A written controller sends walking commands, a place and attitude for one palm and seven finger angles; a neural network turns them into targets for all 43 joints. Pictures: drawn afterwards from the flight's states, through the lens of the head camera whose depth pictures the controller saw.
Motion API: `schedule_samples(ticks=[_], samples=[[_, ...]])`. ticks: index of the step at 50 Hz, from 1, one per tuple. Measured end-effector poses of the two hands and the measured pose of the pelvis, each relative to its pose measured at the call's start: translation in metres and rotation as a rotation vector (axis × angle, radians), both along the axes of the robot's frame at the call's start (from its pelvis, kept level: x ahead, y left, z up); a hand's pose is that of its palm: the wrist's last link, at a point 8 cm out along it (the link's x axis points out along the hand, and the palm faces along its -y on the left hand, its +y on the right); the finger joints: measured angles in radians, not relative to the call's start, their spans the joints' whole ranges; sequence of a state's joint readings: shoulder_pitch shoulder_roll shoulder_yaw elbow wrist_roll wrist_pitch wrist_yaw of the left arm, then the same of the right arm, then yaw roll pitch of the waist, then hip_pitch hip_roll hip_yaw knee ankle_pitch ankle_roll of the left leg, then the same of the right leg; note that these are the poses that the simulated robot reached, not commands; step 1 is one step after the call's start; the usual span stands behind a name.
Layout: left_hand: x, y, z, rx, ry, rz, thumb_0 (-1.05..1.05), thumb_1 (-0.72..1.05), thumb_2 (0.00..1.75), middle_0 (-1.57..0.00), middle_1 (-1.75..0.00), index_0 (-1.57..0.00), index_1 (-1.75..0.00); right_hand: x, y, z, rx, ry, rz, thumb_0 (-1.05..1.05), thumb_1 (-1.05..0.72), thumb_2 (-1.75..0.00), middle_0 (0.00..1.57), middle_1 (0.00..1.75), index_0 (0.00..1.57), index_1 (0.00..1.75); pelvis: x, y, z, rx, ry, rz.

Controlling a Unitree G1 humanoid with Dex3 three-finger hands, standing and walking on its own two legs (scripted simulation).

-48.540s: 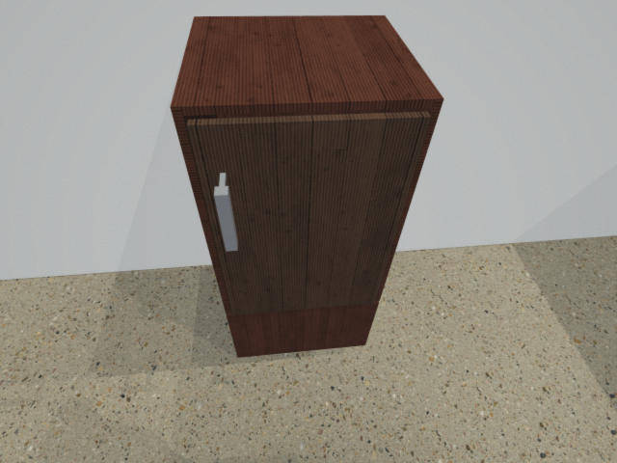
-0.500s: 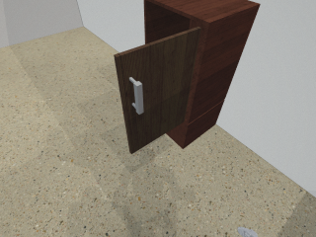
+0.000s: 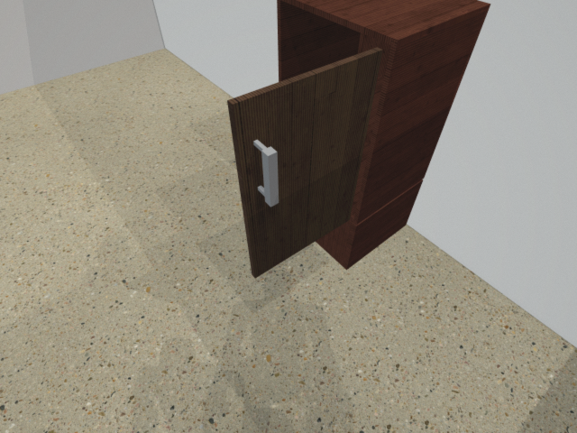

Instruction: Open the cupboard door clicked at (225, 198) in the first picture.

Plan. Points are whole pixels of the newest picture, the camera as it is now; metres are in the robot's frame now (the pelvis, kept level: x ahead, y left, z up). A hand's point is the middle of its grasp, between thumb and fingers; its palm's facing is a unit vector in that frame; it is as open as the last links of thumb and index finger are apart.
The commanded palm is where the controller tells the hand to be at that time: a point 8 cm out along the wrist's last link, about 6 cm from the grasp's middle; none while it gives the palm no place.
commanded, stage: let the arm hang, fingers relaxed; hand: left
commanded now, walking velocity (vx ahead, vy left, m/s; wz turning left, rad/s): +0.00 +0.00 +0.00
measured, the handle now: (265, 173) +0.63 +0.09 -0.03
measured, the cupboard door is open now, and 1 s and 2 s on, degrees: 88 88 88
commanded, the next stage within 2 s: look to check the result in 0.34 s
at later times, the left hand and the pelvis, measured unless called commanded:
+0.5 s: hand out of the picture -0.02 +0.15 -0.17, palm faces +0.05 -0.99 -0.17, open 7.3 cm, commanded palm none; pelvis +0.02 -0.01 +0.00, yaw +0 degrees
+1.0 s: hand out of the picture +0.01 +0.13 -0.17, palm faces +0.04 -0.99 -0.16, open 7.3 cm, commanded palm none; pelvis +0.03 -0.02 +0.00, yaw +0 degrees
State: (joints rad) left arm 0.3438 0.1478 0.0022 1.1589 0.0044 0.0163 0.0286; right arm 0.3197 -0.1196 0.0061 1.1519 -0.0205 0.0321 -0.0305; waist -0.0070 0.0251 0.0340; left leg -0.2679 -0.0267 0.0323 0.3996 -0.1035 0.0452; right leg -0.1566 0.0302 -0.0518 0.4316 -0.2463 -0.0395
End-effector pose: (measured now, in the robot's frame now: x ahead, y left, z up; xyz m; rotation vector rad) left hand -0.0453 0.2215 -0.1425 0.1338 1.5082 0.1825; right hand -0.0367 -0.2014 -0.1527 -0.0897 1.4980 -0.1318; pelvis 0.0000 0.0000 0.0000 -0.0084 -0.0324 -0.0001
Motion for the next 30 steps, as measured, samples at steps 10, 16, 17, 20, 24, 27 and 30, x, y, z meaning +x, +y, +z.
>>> schedule_samples(ticks=[10,16,17,20,24,27,30], samples=[[0.032,-0.021,-0.005,-0.052,-0.089,-0.004,0.00,0.91,0.90,-0.20,-0.30,-0.20,-0.30,0.021,0.003,0.001,-0.005,-0.052,0.005,0.01,-0.91,-0.90,0.20,0.30,0.20,0.30,0.005,0.001,0.001,0.006,0.005,0.004],[0.032,-0.024,-0.006,-0.053,-0.075,-0.004,0.00,0.91,0.90,-0.20,-0.30,-0.20,-0.30,0.029,-0.003,0.003,-0.016,-0.063,0.000,0.01,-0.91,-0.90,0.20,0.30,0.20,0.30,0.010,-0.001,0.001,0.009,0.005,0.002],[0.031,-0.024,-0.005,-0.052,-0.070,-0.003,0.00,0.91,0.90,-0.20,-0.30,-0.20,-0.30,0.029,-0.004,0.003,-0.017,-0.063,-0.001,0.01,-0.91,-0.90,0.20,0.30,0.20,0.30,0.011,-0.001,0.001,0.009,0.005,0.002],[0.029,-0.023,-0.005,-0.047,-0.054,0.000,0.00,0.91,0.90,-0.20,-0.30,-0.20,-0.30,0.032,-0.006,0.003,-0.018,-0.061,0.000,0.01,-0.91,-0.90,0.20,0.30,0.20,0.30,0.013,-0.003,0.002,0.009,0.005,0.001],[0.026,-0.022,-0.003,-0.037,-0.035,0.004,0.00,0.91,0.90,-0.20,-0.30,-0.20,-0.30,0.034,-0.007,0.003,-0.016,-0.054,0.003,0.01,-0.91,-0.90,0.20,0.30,0.20,0.30,0.016,-0.005,0.002,0.010,0.005,0.001],[0.025,-0.022,-0.002,-0.029,-0.027,0.006,0.00,0.91,0.90,-0.20,-0.30,-0.20,-0.30,0.037,-0.009,0.002,-0.012,-0.050,0.007,0.01,-0.91,-0.90,0.20,0.30,0.20,0.30,0.019,-0.007,0.002,0.011,0.004,0.001],[0.026,-0.022,-0.001,-0.024,-0.023,0.006,0.00,0.91,0.90,-0.20,-0.30,-0.20,-0.30,0.039,-0.010,0.002,-0.010,-0.048,0.009,0.01,-0.91,-0.90,0.20,0.30,0.20,0.30,0.021,-0.008,0.002,0.012,0.003,0.001]])
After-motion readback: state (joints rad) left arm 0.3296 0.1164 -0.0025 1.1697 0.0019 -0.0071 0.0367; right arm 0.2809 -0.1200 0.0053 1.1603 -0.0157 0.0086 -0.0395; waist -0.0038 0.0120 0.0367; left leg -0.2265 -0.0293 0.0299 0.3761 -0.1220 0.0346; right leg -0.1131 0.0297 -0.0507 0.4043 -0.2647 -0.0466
